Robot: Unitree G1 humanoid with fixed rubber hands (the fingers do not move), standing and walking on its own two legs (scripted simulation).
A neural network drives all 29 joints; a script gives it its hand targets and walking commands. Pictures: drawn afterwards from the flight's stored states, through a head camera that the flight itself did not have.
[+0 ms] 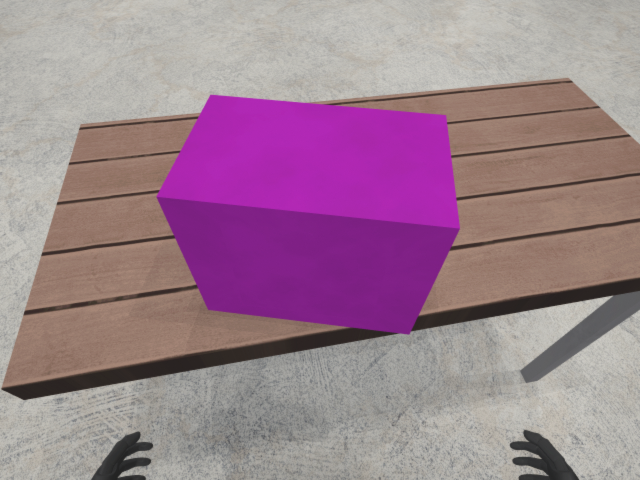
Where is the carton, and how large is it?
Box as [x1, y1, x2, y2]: [156, 95, 459, 333]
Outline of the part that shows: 210,95 156,196 208,309 400,333 409,333 459,229 445,115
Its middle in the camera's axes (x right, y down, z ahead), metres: -0.01 -0.03 +0.52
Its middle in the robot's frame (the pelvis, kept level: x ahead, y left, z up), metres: +0.41 +0.02 +0.07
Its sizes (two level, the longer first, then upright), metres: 0.296 0.181 0.240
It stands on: a table, 0.72 m high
